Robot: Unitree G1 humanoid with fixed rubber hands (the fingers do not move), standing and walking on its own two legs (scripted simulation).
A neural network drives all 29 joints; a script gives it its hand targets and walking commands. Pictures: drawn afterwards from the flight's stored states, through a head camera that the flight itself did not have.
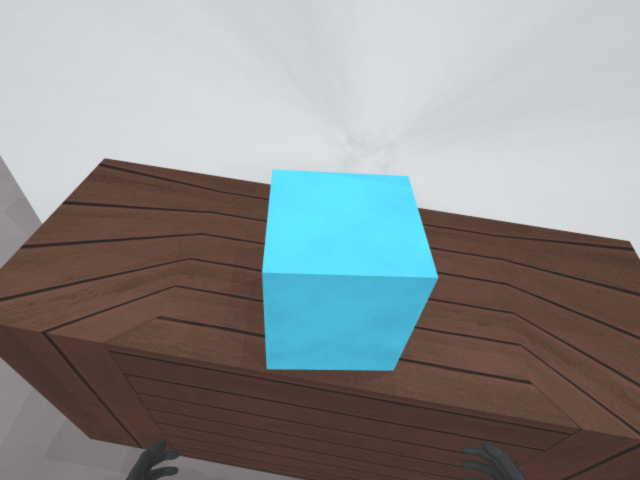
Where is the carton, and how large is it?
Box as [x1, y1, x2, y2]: [262, 169, 437, 370]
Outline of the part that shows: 272,169 262,268 267,368 392,370 437,279 436,271 408,177 394,175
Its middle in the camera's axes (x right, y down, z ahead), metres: +0.02 +0.05 +0.62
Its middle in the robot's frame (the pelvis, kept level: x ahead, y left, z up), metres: +0.45 -0.02 -0.01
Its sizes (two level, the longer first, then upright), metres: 0.210 0.200 0.250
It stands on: a pedestal, 0.64 m high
